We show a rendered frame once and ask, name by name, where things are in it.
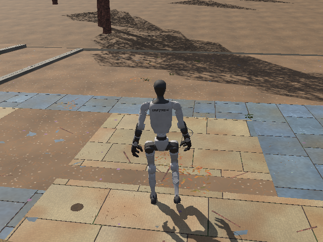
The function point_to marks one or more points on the left robot forearm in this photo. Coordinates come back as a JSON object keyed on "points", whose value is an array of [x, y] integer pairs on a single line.
{"points": [[137, 136]]}

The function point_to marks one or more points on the left robot thigh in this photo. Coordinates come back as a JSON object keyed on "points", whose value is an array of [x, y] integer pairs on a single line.
{"points": [[150, 151]]}

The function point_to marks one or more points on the robot left upper arm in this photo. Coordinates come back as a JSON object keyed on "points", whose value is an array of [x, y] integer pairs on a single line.
{"points": [[142, 115]]}

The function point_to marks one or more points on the robot left hand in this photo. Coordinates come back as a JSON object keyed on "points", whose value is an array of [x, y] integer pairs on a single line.
{"points": [[134, 150]]}

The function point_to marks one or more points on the robot right foot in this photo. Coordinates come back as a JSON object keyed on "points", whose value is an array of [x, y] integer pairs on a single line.
{"points": [[177, 199]]}

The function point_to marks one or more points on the robot right hand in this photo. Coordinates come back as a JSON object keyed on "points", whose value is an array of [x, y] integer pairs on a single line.
{"points": [[188, 144]]}

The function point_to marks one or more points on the robot right upper arm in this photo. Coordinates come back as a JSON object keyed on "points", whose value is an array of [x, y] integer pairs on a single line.
{"points": [[179, 115]]}

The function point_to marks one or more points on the right robot forearm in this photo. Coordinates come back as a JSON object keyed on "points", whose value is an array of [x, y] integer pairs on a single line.
{"points": [[185, 133]]}

